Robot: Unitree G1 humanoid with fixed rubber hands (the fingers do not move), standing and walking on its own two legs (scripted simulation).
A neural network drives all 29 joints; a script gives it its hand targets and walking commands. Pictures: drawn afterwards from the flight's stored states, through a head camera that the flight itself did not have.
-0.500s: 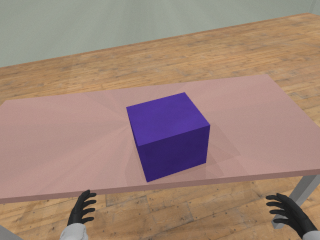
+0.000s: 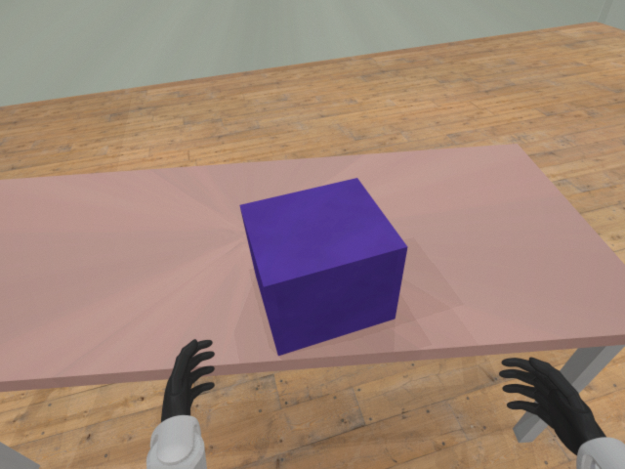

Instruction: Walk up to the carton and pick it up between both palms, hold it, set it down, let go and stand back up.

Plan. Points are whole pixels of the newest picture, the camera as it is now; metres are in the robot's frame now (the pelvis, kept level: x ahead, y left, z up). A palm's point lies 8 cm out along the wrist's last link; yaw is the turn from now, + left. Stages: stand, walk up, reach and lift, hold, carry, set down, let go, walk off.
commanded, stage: reach and lift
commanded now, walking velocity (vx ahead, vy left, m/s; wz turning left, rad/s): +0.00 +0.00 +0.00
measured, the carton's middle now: (319, 263) +0.48 -0.01 -0.03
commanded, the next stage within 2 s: none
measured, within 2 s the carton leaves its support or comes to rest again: neither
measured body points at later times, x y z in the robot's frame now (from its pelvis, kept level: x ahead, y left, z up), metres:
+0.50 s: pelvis +0.04 -0.02 +0.01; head +0.05 -0.03 +0.46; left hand +0.29 +0.16 +0.01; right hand +0.26 -0.28 +0.00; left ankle +0.05 +0.12 -0.72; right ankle +0.05 -0.13 -0.72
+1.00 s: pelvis +0.04 +0.00 +0.02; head +0.05 +0.00 +0.46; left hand +0.33 +0.17 +0.04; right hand +0.36 -0.24 +0.06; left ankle +0.05 +0.12 -0.72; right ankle +0.05 -0.13 -0.72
